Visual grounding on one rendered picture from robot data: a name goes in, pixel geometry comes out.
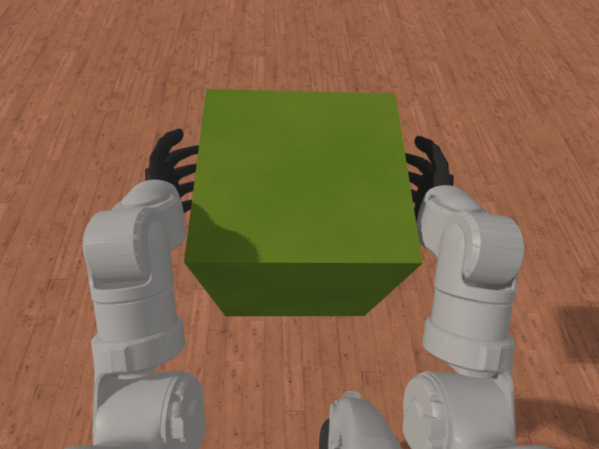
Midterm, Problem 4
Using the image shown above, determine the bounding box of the carton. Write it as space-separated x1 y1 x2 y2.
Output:
184 89 423 316

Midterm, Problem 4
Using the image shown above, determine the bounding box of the robot right upper arm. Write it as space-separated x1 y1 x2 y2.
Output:
402 371 553 449

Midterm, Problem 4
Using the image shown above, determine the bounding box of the right robot thigh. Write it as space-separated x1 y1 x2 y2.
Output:
329 398 402 449

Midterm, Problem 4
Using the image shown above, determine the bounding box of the left robot hand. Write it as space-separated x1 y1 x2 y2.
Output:
145 129 199 213

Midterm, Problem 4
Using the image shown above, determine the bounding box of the right robot hand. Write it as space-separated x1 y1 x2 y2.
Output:
405 136 454 219

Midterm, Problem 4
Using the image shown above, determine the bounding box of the robot left forearm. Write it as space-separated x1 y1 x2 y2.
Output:
83 180 187 443

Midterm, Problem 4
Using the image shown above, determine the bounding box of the robot left upper arm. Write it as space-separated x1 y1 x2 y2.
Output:
64 371 206 449

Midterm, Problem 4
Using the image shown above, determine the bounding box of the robot right forearm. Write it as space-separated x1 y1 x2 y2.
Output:
416 185 524 438

